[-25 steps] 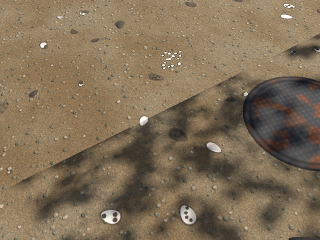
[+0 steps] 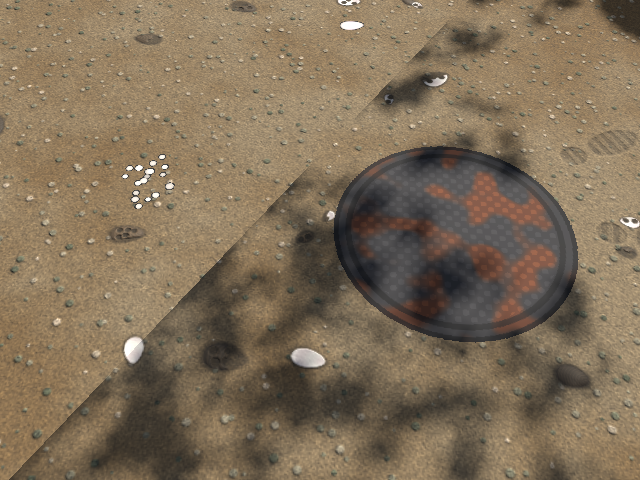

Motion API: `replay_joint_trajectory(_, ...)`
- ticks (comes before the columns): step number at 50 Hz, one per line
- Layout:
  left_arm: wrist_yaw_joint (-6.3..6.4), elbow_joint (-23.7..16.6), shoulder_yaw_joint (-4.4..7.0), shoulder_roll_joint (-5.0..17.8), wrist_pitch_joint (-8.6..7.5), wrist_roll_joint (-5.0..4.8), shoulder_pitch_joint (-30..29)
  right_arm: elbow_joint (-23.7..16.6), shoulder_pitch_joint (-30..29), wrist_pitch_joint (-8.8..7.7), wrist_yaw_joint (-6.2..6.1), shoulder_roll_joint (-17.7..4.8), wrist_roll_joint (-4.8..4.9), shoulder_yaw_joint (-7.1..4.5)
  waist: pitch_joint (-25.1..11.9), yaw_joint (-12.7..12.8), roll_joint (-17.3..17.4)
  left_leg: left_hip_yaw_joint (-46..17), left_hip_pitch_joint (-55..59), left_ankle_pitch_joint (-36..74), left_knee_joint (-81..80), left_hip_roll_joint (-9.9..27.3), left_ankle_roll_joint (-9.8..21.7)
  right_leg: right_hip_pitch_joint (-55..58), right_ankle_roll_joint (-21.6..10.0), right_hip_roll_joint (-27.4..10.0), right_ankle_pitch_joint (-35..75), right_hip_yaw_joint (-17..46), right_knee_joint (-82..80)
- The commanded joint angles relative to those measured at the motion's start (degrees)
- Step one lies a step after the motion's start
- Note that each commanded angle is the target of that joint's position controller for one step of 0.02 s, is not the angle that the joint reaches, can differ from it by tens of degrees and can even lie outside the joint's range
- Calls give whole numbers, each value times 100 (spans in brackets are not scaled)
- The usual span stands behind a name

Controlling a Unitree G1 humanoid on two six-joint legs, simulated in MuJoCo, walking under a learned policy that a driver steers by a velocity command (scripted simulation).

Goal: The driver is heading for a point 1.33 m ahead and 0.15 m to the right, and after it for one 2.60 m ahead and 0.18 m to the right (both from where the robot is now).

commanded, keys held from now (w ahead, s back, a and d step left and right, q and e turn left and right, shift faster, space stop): e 0.08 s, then w+e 0.32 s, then w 0.30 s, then w+q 0.30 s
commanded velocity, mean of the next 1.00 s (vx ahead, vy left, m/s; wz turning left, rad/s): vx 0.38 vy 0.00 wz -0.29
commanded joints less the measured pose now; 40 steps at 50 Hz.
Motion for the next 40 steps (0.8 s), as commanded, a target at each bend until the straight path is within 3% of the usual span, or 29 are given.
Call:
replay_joint_trajectory(1,-125,-424,60,217,-45,13,-7,-347,-431,-15,-45,-1007,80,-242,-735,136,782,-291,268,3300,-249,1431,843,776,-129,3,560,-137,-708)
replay_joint_trajectory(5,-207,-612,184,415,12,19,-79,-256,-414,61,-19,-1219,239,-329,-752,230,789,-228,577,3447,525,1617,663,1155,-494,207,-6,-369,-1416)
replay_joint_trajectory(6,-177,-585,238,475,33,17,132,-245,-436,75,-19,-1214,271,-338,-858,388,709,-87,483,3467,997,1537,541,1615,-656,353,138,-476,-1767)
replay_joint_trajectory(7,-96,-461,369,717,54,8,614,-196,-241,79,-3,-1060,228,-304,-1143,577,405,101,175,3057,1879,1262,345,2475,-897,502,432,-395,-2070)
replay_joint_trajectory(8,40,-445,549,1334,79,-31,1203,-324,-116,71,17,-795,-16,-195,-1556,717,-708,337,-1077,1007,3534,838,1,3777,-1437,-566,1518,1209,-2131)
replay_joint_trajectory(9,14,-541,541,1697,-26,20,1243,-653,-65,4,67,-474,-155,-50,-2004,515,-1555,-377,-3221,-2676,5004,-271,-287,4971,-2724,-1695,55,4054,-2821)
replay_joint_trajectory(10,-35,-494,407,1146,-149,-26,1379,-608,-419,-94,163,-852,39,-141,-2020,856,-818,-1268,-3664,-2337,5419,-10,-235,4888,-2601,-1605,-1234,4058,-3224)
replay_joint_trajectory(11,-34,-474,314,909,-241,-45,1131,-696,-623,-162,229,-968,175,-164,-1377,747,-653,-1255,-3855,-1788,5212,203,-119,4361,-2280,-1402,-1844,3481,-3341)
replay_joint_trajectory(12,-25,-479,272,810,-273,-51,880,-621,-671,-197,226,-936,116,-171,-1034,587,-230,-1238,-3664,-1404,4793,394,-92,3773,-2000,-1154,-1901,3055,-3398)
replay_joint_trajectory(13,-7,-508,230,733,-268,-31,614,-599,-735,-208,196,-974,11,-198,-771,458,-149,-1203,-3366,-1136,4281,486,-121,3208,-1844,-981,-1584,2714,-3463)
replay_joint_trajectory(15,56,-603,204,716,-277,84,368,-556,-695,-211,197,-831,-40,-176,-702,292,-239,-1066,-2726,-595,3721,388,-218,2562,-1763,-643,-981,2280,-3600)
replay_joint_trajectory(16,91,-596,222,758,-285,90,370,-531,-681,-213,191,-742,-42,-147,-724,286,-258,-1013,-2556,-422,3376,321,-289,2431,-1769,-556,-751,2102,-3595)
replay_joint_trajectory(19,156,-488,284,902,-282,26,532,-575,-948,-202,188,-518,-21,-38,-665,416,-367,-994,-2071,142,2272,131,-435,2100,-1675,-361,-687,1810,-3503)
replay_joint_trajectory(21,156,-395,297,939,-268,-3,694,-627,-1112,-217,218,-517,24,-10,-650,515,-453,-1018,-1871,401,1801,65,-469,2058,-1611,-388,-820,1845,-3413)
replay_joint_trajectory(25,85,-190,227,769,-282,-4,955,-650,-1086,-310,268,-649,77,-39,-624,557,-519,-1016,-1294,527,1351,72,-319,2023,-1467,-543,-1236,2129,-3109)
replay_joint_trajectory(27,60,-141,161,593,-276,14,927,-531,-700,-343,260,-667,52,-82,-599,316,-500,-893,-668,392,1037,36,-155,1849,-1282,-361,-1493,2124,-2734)
replay_joint_trajectory(28,63,-118,96,399,-279,24,934,-444,-337,-358,238,-713,20,-112,-633,133,-453,-1005,-230,185,882,175,-35,1659,-1116,-181,-1648,2013,-2337)
replay_joint_trajectory(29,72,-150,-25,20,-293,53,929,-334,312,-379,197,-969,-41,-172,-843,-86,190,-1955,519,-458,481,995,271,1119,-826,221,-1930,1498,-1006)
replay_joint_trajectory(30,88,-407,-91,-134,-379,-79,1162,-123,850,-322,214,-1690,-103,-363,-975,11,1907,-4416,1413,-2355,-461,2060,1169,-395,-539,842,-2339,591,720)
replay_joint_trajectory(31,132,-357,35,429,-430,-152,1016,-141,869,-328,265,-1376,-7,-310,-605,-145,1634,-5314,1390,-3314,-809,2282,1416,-1214,-461,607,-2372,792,1662)
replay_joint_trajectory(32,135,-324,106,653,-443,-140,717,-178,716,-330,256,-1062,44,-219,-263,-138,1226,-4701,1202,-2926,-687,2094,1245,-1441,-511,391,-1841,869,1931)
replay_joint_trajectory(33,129,-267,92,597,-446,-47,613,-239,539,-321,244,-881,12,-157,-277,-57,952,-4031,1045,-2252,-631,1803,1087,-1333,-503,218,-1389,685,1902)
replay_joint_trajectory(35,78,-275,75,424,-495,47,421,-243,352,-286,206,-660,-27,-66,-205,58,913,-3207,640,-1117,-761,1436,972,-1004,-447,-66,-779,524,1445)
replay_joint_trajectory(37,54,-314,36,248,-534,77,276,-196,443,-282,191,-624,11,-38,-245,60,979,-2791,443,-210,-895,1197,1025,-712,-332,-90,-442,281,1030)
replay_joint_trajectory(40,45,-463,-63,6,-601,98,-244,-71,652,-229,124,-783,101,-86,-241,-37,817,-2305,372,956,-935,1040,1054,-414,-145,3,58,116,-190)
Velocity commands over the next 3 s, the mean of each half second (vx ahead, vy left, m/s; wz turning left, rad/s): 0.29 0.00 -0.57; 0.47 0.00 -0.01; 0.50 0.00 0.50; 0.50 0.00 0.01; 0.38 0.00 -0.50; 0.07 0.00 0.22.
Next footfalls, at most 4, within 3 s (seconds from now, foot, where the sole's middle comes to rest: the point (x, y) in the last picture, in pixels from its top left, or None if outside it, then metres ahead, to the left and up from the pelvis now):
0.16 right None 0.18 -0.13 -0.78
0.58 left None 0.36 0.07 -0.78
1.02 right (427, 413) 0.55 -0.24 -0.78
1.52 left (303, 294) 0.86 0.01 -0.78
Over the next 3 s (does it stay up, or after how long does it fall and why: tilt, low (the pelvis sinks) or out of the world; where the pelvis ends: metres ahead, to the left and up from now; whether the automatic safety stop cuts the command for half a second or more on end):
stays up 1.32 -0.12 -0.01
